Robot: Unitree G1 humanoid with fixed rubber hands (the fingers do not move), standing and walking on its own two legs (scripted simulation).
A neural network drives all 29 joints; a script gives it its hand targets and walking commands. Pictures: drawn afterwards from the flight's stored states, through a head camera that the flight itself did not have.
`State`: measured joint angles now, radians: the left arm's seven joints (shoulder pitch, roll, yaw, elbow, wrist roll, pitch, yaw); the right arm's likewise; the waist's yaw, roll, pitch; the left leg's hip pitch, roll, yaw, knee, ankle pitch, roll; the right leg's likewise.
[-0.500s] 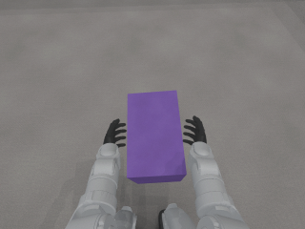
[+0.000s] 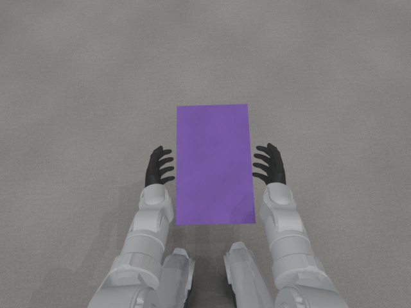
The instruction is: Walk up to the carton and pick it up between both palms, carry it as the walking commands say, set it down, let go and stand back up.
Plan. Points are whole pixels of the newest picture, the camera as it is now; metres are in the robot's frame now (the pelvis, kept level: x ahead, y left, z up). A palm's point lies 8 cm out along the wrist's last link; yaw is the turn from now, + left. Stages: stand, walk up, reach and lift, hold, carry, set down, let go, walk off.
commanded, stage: set down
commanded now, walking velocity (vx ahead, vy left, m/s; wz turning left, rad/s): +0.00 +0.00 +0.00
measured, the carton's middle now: (213, 170) +0.42 -0.02 -0.20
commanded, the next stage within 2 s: none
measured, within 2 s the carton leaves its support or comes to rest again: rests again in 2.00 s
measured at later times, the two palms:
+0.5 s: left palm (162, 177) +0.40 +0.11 -0.16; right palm (263, 177) +0.39 -0.14 -0.16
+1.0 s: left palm (167, 178) +0.42 +0.11 -0.25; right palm (255, 178) +0.41 -0.14 -0.24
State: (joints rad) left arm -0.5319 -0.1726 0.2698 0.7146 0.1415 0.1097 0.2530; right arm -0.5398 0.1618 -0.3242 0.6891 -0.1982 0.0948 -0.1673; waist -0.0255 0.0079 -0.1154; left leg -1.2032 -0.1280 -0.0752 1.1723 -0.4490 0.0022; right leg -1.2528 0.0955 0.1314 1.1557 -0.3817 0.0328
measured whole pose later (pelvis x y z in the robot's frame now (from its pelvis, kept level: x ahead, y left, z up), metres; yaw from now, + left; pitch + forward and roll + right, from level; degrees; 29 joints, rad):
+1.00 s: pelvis -0.03 +0.00 -0.14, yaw +1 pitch +39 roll +1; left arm -0.94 -0.05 0.29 0.81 0.12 0.18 0.25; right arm -0.91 0.09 -0.38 0.73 -0.16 0.18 -0.23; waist -0.02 0.01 -0.05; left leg -1.82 -0.18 -0.08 1.70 -0.57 -0.04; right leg -1.86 0.15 0.11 1.66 -0.49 0.06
